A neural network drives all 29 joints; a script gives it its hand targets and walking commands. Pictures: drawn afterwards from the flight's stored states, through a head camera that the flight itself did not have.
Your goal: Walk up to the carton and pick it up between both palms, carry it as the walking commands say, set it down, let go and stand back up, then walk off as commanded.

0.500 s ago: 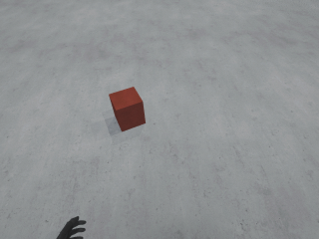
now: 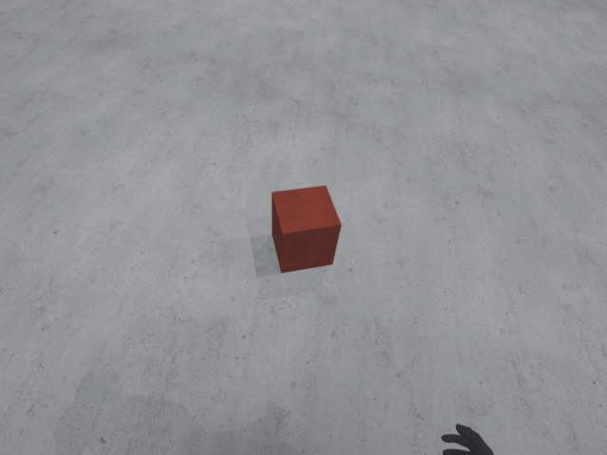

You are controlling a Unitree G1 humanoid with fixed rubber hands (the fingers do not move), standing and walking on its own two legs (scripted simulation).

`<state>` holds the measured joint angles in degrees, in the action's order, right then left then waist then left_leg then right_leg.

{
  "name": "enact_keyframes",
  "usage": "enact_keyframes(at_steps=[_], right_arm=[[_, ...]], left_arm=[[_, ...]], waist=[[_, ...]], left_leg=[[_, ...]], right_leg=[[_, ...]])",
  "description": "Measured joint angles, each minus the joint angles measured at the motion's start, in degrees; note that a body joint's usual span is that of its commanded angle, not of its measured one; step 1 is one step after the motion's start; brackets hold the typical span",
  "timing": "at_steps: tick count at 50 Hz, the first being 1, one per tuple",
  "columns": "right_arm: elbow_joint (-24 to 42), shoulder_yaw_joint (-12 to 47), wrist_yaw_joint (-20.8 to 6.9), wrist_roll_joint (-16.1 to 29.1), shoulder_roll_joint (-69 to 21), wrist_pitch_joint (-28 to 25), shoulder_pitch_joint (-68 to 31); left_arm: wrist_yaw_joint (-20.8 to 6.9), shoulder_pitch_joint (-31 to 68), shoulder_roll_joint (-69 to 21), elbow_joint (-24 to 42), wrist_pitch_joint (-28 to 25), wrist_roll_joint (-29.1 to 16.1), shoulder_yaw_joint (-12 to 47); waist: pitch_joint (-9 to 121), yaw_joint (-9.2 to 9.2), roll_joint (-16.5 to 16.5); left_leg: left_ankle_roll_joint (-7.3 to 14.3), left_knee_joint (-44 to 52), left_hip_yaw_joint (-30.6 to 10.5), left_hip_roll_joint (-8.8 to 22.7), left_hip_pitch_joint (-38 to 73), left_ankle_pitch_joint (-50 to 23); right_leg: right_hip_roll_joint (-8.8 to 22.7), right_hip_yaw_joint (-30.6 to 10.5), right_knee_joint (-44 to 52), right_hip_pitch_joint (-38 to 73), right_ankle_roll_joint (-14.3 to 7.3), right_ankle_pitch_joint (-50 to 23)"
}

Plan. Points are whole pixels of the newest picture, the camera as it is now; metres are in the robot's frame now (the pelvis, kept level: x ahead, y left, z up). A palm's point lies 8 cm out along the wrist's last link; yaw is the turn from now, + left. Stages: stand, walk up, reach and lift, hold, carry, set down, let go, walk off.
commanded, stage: walk up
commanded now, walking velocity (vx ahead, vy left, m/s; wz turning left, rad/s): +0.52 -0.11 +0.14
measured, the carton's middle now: (303, 229) +0.98 +0.02 -0.64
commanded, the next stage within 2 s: none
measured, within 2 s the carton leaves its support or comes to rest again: neither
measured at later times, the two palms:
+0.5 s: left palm (206, 286) +0.41 +0.19 -0.11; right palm out of the picture +0.18 -0.27 -0.15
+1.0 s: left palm (151, 308) +0.37 +0.29 -0.14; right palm (423, 261) +0.49 -0.20 -0.10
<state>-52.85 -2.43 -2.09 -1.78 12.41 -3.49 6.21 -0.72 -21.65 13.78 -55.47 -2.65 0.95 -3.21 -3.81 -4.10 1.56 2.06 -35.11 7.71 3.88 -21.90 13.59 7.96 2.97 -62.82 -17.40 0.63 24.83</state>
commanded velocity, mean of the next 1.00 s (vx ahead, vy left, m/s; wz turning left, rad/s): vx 0.39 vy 0.03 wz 0.02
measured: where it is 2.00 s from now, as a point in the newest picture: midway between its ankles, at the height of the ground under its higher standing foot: (318, 358)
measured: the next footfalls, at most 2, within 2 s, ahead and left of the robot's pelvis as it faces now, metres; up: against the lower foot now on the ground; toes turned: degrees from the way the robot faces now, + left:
right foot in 0.44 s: +0.38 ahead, -0.15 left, +0.00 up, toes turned -8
left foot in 0.92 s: +0.49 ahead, +0.16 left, +0.00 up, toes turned +5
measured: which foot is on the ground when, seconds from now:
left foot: down 0.00-0.46, up 0.48-0.90, down 0.92-1.00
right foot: up 0.00-0.42, down 0.44-0.92, up 0.94-1.00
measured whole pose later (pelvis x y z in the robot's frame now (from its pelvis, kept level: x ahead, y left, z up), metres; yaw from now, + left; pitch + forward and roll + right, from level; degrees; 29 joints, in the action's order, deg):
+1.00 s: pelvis +0.40 +0.04 +0.01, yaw +1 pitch +0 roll -2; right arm -57.3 -2.4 -0.5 -1.5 11.0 -2.8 10.3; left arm -0.1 -20.8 13.5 -58.3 -0.4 1.7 -3.5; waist -1.5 -1.5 2.3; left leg 1.1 -31.0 7.2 5.3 -18.6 12.4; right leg 5.1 3.6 -52.3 -18.4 0.8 26.1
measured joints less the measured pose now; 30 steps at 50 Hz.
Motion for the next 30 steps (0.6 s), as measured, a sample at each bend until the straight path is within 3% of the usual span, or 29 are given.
enact_keyframes(at_steps=[3, 7, 14, 19, 22, 25, 27, 30], right_arm=[[-2.18, -0.03, 0.57, 0.39, -0.1, -0.78, 5.44], [-4.62, -0.41, 1.09, 0.66, 0.18, -1.61, 12.56], [-6.31, -1.04, 1.84, 0.52, -1.29, -1.63, 20.45], [-7.45, -0.96, 2.1, 0.43, -1.81, -1.1, 21.83], [-8.84, -0.34, 2.3, 0.52, -2.18, -0.51, 22.49], [-9.07, 0.14, 2.64, 0.6, -1.64, 0.15, 18.1], [-8.66, -0.36, 2.59, 0.67, -0.81, 0.42, 14.78], [-7.32, -0.93, 1.93, 0.36, 0.43, 1.69, 10.58]], left_arm=[[-0.47, 4.55, 0.2, 1.1, 0.01, 0.45, -0.25], [-1.36, 9.53, 0.3, 1.85, 1.65, 0.71, -0.43], [-2.83, 16.58, -0.32, 3.47, 3.13, 0.49, -0.02], [-2.39, 20.2, -2.09, 4.64, 2.05, 0.26, 0.43], [-1.35, 20.8, -2.18, 4.47, 0.06, 0.65, 0.52], [-0.02, 18.7, -2.23, 3.04, -1.23, 1.13, 0.37], [0.56, 15.1, -2.01, 1.55, -1.2, 0.84, 0.45], [1.04, 9.57, -1.75, -0.92, -1.21, 0.34, -0.03]], waist=[[0.27, 2.77, 0.9], [0.95, 5.76, 0.98], [0.73, 8.14, 0.83], [0.79, 9.25, -0.77], [1.87, 9.96, -1.3], [0.84, 8.95, -3.15], [0.42, 8.03, -3.93], [0.32, 5.83, -4.29]], left_leg=[[-0.05, 6.23, -0.36, -0.66, 5.89, -0.72], [-0.06, 12.65, -1.06, -0.93, 12.55, -0.83], [-1.52, 20.21, -0.72, -0.8, 22.42, 0.98], [-3.3, 20.68, -0.04, -0.59, 26.93, 5.4], [-3.87, 10.94, -1.12, -0.1, 24.77, 12.23], [-2.44, -17.53, -6.28, -0.57, 12.16, 13.3], [-2.75, -28.79, -7.2, -0.9, 5.1, 10.55], [-3.41, -32.23, -6.48, 0.31, -2.49, 6.46]], right_leg=[[-0.58, 0.01, -4.03, -7.42, -0.2, -6.7], [-0.85, 0.17, 0.09, -13.89, 0.87, -14.0], [-1.25, 1.12, 15.18, -17.71, 2.12, -23.28], [-2.3, 4.2, 27.16, -13.2, 1.62, -19.54], [-3.37, 5.96, 33.58, -6.7, -0.42, -17.82], [-3.94, 6.39, 28.21, -7.32, -3.04, -14.1], [-3.8, 6.31, 29.73, -4.57, -2.4, -13.45], [-3.46, 5.78, 33.67, -0.13, -2.04, -13.54]])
